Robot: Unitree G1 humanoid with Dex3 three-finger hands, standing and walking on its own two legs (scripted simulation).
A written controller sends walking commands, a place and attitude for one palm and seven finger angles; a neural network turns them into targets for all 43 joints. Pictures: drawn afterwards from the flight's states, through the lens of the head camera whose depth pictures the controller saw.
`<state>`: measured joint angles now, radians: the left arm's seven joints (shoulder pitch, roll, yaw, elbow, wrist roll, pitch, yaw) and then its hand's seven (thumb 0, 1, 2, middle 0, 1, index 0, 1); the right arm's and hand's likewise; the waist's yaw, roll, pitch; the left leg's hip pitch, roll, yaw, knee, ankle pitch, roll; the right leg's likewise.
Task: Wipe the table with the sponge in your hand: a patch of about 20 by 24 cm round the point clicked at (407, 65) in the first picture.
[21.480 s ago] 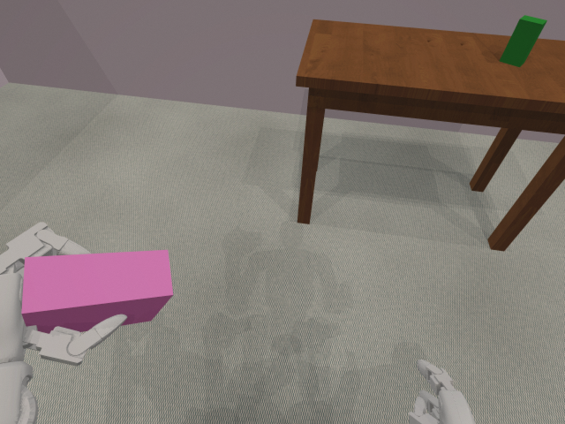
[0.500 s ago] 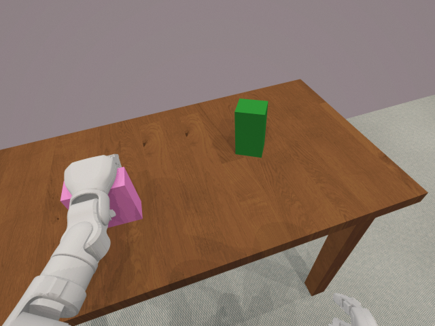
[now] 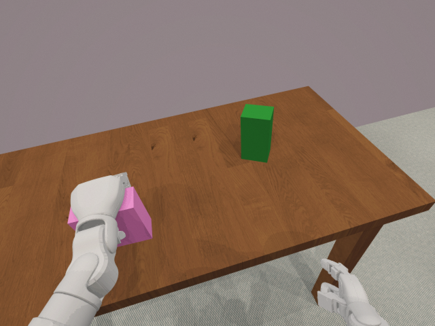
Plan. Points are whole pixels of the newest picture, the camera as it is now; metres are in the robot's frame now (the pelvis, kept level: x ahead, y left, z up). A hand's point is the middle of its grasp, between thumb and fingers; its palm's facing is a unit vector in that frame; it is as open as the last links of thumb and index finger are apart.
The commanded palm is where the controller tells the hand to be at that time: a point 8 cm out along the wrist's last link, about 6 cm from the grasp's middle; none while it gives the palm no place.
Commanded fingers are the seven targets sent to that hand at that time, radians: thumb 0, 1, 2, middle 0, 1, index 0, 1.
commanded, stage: wipe back along the middle lane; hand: left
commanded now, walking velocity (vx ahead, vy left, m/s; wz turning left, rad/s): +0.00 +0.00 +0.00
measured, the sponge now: (118, 225) +0.29 +0.26 +0.02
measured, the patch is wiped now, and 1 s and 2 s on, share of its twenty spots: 0.60 0.75 0.95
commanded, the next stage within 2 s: slide across to the third lane in 0.18 s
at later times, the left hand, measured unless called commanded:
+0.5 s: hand (114, 227) +0.26 +0.23 +0.07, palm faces +0.00 -0.08 -1.00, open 9.4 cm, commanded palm +0.24 +0.21 +0.12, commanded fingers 0.00 0.10 1.30 -1.20 -1.60 -1.20 -1.60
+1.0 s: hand (145, 220) +0.28 +0.18 +0.07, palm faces +0.02 -0.06 -1.00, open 9.4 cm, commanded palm +0.26 +0.15 +0.12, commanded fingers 0.00 0.10 1.30 -1.20 -1.60 -1.20 -1.60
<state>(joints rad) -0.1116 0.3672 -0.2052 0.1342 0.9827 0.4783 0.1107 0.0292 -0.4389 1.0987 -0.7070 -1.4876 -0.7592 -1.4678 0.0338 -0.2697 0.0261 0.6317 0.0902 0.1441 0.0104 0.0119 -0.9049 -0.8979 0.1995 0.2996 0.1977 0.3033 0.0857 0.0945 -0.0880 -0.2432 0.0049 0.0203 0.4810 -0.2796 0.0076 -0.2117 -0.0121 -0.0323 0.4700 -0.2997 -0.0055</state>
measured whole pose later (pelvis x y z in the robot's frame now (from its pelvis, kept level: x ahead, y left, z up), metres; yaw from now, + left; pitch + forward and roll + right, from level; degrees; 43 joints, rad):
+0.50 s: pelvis -0.02 -0.01 +0.00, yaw +0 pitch +0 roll +0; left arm -0.05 0.37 -0.24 0.03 0.97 0.52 0.06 0.02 -0.45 1.09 -0.72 -1.47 -0.79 -1.44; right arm 0.04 -0.28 0.03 0.65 0.08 0.11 -0.01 0.01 -0.90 -0.90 0.20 0.30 0.20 0.30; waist 0.09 0.10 -0.05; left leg -0.21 0.01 0.02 0.47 -0.26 0.00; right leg -0.19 0.00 -0.03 0.47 -0.28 -0.02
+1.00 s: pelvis -0.03 -0.02 +0.00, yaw +1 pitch -1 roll +1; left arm -0.24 0.25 -0.40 0.23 0.99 0.54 0.11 -0.01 -0.47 1.10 -0.75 -1.45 -0.82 -1.37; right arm 0.00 -0.25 0.03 0.69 0.09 0.11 0.02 0.01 -0.90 -0.90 0.20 0.30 0.20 0.30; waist 0.11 0.10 -0.07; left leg -0.21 0.01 0.00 0.46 -0.23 -0.01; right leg -0.19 -0.01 -0.05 0.49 -0.28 -0.03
